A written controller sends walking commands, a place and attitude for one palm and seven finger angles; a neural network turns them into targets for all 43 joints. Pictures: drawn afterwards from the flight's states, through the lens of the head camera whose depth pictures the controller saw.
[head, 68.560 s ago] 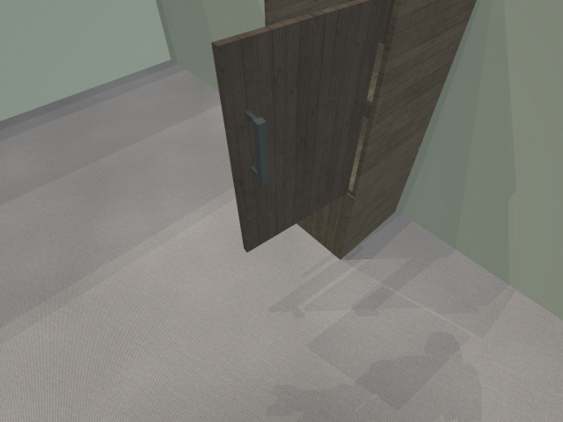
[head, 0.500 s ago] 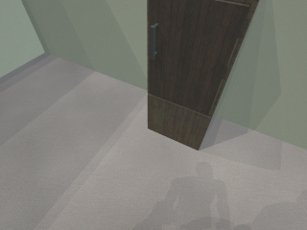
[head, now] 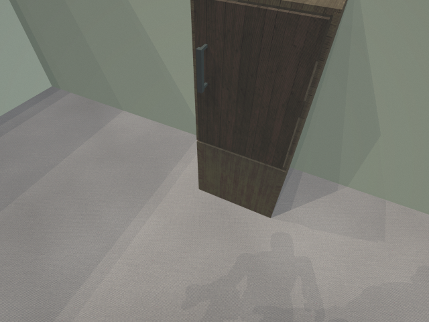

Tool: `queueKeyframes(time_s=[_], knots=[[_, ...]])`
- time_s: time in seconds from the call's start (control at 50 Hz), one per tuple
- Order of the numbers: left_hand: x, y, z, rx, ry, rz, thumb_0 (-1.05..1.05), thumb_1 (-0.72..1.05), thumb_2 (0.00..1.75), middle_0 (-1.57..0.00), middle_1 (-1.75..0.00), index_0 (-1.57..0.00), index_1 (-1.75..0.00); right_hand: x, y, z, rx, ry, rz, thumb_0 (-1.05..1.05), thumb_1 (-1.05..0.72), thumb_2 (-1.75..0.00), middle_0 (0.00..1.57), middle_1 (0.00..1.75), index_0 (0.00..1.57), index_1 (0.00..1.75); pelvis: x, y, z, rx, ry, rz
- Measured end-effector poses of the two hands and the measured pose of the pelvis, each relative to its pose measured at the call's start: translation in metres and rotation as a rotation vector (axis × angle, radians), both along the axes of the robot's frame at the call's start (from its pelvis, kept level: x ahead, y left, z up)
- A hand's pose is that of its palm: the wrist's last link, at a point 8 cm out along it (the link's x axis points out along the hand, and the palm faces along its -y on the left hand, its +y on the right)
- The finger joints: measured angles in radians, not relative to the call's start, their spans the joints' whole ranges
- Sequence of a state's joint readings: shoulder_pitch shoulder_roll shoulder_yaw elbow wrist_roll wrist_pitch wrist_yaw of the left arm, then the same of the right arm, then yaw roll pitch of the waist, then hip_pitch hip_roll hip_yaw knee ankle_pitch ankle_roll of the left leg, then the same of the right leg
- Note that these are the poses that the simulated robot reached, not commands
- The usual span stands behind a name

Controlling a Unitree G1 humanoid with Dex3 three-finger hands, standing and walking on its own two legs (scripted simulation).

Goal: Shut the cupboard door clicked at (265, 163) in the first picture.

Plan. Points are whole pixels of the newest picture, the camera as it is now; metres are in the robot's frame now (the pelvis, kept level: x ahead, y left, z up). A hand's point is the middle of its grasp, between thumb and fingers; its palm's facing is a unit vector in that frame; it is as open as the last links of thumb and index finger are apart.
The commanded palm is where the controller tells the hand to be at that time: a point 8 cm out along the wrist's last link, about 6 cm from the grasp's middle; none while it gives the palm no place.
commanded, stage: look to check the result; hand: left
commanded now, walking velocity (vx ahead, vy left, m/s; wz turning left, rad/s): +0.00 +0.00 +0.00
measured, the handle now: (202, 69) +0.90 +0.08 +0.03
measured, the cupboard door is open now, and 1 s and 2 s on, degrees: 0 0 0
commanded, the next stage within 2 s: stand and wait in 0.56 s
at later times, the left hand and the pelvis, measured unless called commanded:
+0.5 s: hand out of the picture +0.05 +0.22 -0.17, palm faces -0.01 -0.96 -0.29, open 7.4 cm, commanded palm none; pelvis +0.02 +0.00 +0.00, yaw +0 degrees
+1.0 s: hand out of the picture +0.06 +0.21 -0.17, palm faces -0.01 -0.97 -0.26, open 7.4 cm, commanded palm none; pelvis +0.03 +0.00 +0.00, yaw +0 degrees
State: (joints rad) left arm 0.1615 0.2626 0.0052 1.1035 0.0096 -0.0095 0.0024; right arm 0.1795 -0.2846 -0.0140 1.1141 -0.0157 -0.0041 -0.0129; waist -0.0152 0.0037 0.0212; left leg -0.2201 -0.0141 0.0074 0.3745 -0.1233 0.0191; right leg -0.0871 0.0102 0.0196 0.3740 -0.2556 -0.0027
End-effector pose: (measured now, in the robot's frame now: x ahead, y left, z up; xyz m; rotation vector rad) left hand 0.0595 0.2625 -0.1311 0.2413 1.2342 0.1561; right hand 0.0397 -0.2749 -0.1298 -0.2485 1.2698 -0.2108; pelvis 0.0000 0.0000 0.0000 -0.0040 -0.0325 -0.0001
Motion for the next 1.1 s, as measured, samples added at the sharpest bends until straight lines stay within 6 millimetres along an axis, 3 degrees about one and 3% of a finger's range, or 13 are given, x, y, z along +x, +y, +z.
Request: queueKeyframes(time_s=[0.16, 0.36, 0.58, 1.1], knots=[[0.008, 0.006, 0.002, 0.018, 0.016, 0.000, 0.00, 0.90, 0.90, -0.20, -0.30, -0.20, -0.30, 0.011, -0.004, 0.002, -0.006, 0.008, 0.007, 0.01, -0.90, -0.90, 0.20, 0.30, 0.20, 0.30, 0.008, -0.001, 0.001, 0.001, 0.004, -0.001], [-0.006, 0.011, 0.002, 0.035, 0.077, 0.022, 0.00, 0.90, 0.90, -0.20, -0.30, -0.20, -0.30, 0.024, 0.002, -0.001, 0.010, 0.018, 0.019, 0.01, -0.90, -0.90, 0.20, 0.30, 0.20, 0.30, 0.017, -0.002, 0.002, 0.002, 0.007, -0.002], [-0.014, 0.002, -0.002, 0.015, 0.111, 0.038, 0.00, 0.90, 0.90, -0.20, -0.30, -0.20, -0.30, 0.034, 0.008, -0.002, 0.023, 0.012, 0.024, 0.01, -0.90, -0.90, 0.20, 0.30, 0.20, 0.30, 0.023, -0.002, 0.002, 0.005, 0.006, -0.004], [-0.009, -0.008, -0.003, 0.001, 0.108, 0.033, 0.00, 0.90, 0.90, -0.20, -0.30, -0.20, -0.30, 0.015, 0.013, -0.006, 0.038, 0.054, -0.008, 0.01, -0.90, -0.90, 0.20, 0.30, 0.20, 0.30, 0.028, -0.004, 0.002, 0.009, 0.004, -0.009]])
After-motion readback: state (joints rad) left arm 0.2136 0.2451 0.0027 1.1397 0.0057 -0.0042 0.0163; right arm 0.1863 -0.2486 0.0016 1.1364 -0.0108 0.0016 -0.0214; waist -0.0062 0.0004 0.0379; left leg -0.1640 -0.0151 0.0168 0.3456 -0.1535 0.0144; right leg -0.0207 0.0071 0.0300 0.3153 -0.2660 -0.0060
